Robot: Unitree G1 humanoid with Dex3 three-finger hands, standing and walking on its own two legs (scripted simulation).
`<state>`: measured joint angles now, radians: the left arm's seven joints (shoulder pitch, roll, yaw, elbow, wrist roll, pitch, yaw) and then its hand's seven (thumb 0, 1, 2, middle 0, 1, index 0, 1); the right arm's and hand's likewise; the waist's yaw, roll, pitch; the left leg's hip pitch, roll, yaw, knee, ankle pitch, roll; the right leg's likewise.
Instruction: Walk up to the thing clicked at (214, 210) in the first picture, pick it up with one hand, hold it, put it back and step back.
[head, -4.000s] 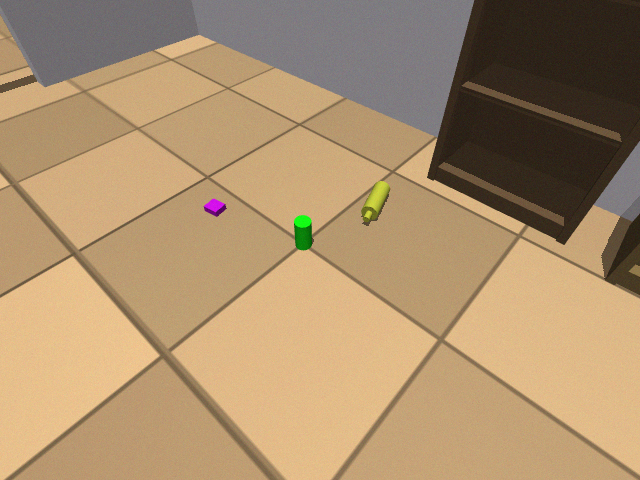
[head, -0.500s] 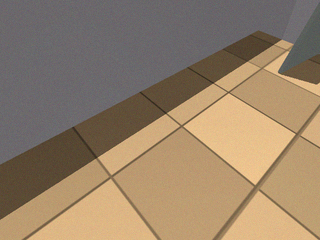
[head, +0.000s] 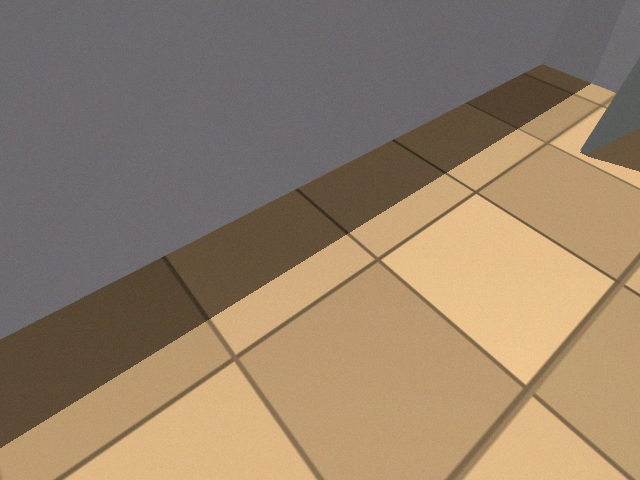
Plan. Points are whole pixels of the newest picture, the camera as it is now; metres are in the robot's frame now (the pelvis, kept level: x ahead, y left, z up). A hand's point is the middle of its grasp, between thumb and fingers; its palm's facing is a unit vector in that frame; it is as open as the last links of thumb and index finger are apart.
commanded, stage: walk up
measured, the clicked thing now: out of the picture +0.36 -1.40 -0.75
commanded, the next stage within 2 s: stand in 0.40 s
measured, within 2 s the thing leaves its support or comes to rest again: neither
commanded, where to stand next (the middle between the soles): +0.06 +0.01 m, yaw -3 degrees
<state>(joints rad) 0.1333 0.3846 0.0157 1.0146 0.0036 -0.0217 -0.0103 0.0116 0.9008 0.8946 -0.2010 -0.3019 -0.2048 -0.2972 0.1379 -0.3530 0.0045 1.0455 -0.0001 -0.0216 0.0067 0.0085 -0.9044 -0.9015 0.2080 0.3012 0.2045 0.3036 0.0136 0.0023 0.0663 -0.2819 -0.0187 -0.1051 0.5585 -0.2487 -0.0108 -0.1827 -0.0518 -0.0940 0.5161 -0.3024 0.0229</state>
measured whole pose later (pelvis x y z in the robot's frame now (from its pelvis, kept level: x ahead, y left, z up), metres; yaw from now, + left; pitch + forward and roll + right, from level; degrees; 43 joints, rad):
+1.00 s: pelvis +0.00 -0.01 +0.01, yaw -1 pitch -2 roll +0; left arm 0.11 0.35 0.01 1.16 0.01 -0.01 -0.01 0.01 0.90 0.89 -0.20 -0.30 -0.20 -0.30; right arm 0.09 -0.35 0.00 1.15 -0.01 0.01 0.01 0.01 -0.91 -0.90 0.21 0.30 0.20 0.30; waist 0.01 0.01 0.06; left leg -0.18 0.01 -0.10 0.36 -0.15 -0.03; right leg -0.11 -0.03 -0.09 0.35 -0.21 0.01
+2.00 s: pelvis +0.01 -0.02 +0.01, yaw -2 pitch -2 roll +0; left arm 0.12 0.35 0.02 1.14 0.01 0.00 -0.01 0.01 0.90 0.89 -0.20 -0.30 -0.20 -0.30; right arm 0.10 -0.35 0.01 1.14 -0.01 0.00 0.00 0.01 -0.91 -0.90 0.21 0.30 0.20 0.30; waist 0.01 0.01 0.06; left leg -0.15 0.02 -0.08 0.33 -0.15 -0.04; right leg -0.08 -0.02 -0.07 0.32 -0.21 0.01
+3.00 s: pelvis +0.01 -0.02 +0.01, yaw -2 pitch -2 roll +0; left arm 0.12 0.35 0.01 1.13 0.01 -0.01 -0.01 0.01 0.90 0.89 -0.20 -0.30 -0.20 -0.30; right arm 0.11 -0.35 0.02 1.13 -0.01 0.00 0.00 0.01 -0.91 -0.90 0.21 0.30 0.20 0.30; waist 0.01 0.01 0.06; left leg -0.14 0.02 -0.07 0.34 -0.16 -0.04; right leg -0.08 -0.02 -0.06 0.33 -0.21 0.00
